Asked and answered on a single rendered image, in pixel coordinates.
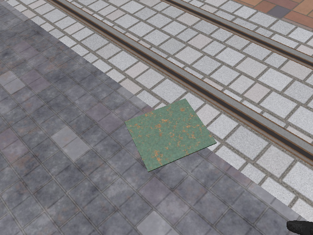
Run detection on right robot hand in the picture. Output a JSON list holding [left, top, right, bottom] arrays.
[[287, 220, 313, 235]]

